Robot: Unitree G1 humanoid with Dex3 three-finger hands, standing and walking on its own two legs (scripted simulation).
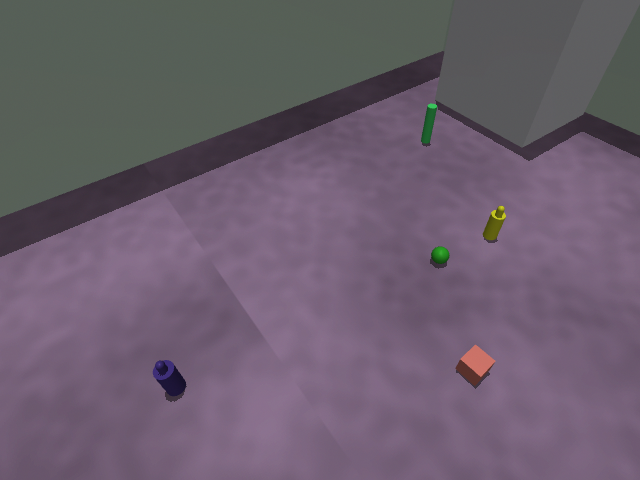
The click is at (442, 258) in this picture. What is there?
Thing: free ball
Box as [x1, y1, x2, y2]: [431, 246, 448, 263]
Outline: 440,246 434,248 431,253 433,260 438,263 442,263 446,261 448,258 447,250 444,247
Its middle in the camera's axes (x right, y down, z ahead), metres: +0.46 +0.05 +1.58
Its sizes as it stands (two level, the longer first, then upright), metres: 0.071 0.071 0.071
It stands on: the floor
